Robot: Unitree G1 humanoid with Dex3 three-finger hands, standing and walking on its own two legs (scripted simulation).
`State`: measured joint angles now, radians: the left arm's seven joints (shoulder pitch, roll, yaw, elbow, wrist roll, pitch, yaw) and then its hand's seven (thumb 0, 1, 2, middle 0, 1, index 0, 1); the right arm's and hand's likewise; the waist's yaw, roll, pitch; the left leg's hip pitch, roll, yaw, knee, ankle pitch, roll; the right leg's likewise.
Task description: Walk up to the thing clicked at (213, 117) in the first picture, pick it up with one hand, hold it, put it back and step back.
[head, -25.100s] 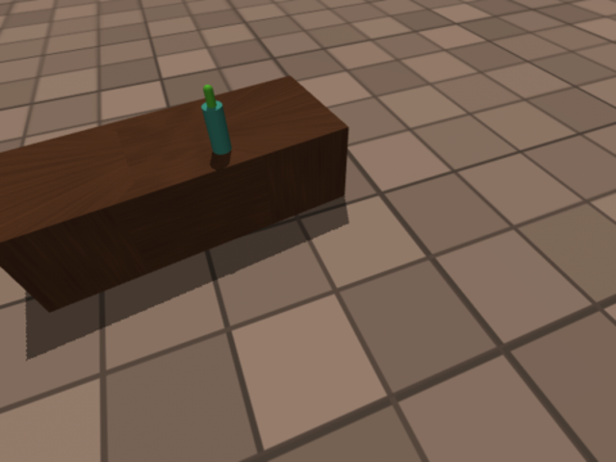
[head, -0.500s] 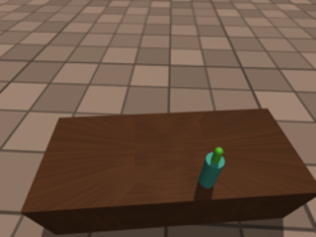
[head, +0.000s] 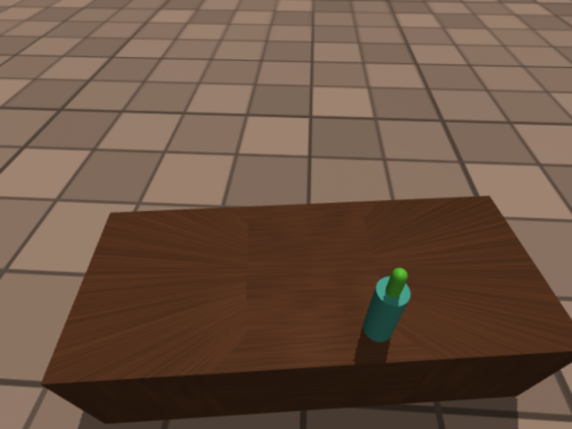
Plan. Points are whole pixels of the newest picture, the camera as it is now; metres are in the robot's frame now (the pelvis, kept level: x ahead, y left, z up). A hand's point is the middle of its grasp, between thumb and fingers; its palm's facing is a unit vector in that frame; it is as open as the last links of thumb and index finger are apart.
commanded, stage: stand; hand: right
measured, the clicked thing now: (388, 303) +0.44 -0.21 -0.26
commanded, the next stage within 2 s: none
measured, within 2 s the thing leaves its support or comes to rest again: neither
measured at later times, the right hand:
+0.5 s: hand out of the picture +0.08 -0.26 -0.15, palm faces -0.01 +0.93 -0.36, open 7.4 cm
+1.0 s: hand out of the picture +0.08 -0.26 -0.15, palm faces -0.01 +0.94 -0.35, open 7.4 cm
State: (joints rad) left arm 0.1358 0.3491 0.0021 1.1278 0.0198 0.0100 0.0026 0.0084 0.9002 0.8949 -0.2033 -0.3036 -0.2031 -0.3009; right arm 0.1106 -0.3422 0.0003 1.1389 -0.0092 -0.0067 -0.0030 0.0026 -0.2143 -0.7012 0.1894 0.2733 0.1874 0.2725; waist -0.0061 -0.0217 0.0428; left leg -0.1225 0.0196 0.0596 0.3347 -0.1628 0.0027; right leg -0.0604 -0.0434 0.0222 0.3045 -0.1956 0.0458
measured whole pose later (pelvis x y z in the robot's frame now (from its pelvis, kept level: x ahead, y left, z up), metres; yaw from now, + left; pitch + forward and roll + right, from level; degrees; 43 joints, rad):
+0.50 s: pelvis +0.01 +0.00 +0.00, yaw +0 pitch -2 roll +0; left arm 0.14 0.35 0.00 1.12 0.02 0.01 0.00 0.01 0.90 0.89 -0.20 -0.30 -0.20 -0.30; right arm 0.11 -0.34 0.00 1.14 -0.01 -0.01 0.00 0.01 -0.90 -0.90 0.20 0.30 0.20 0.30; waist -0.01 -0.02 0.05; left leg -0.12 0.02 0.05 0.34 -0.17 0.00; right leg -0.06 -0.04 0.01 0.30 -0.20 0.04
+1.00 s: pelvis +0.01 +0.00 +0.00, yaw +1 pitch -3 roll +0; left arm 0.14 0.35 0.00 1.11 0.02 0.00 0.00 0.01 0.90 0.89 -0.20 -0.30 -0.20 -0.30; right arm 0.11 -0.34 -0.01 1.13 -0.01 -0.01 0.00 0.01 -0.90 -0.90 0.20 0.30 0.20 0.30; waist -0.01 -0.02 0.04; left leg -0.12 0.02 0.05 0.33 -0.17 0.00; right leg -0.05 -0.04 0.01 0.30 -0.20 0.04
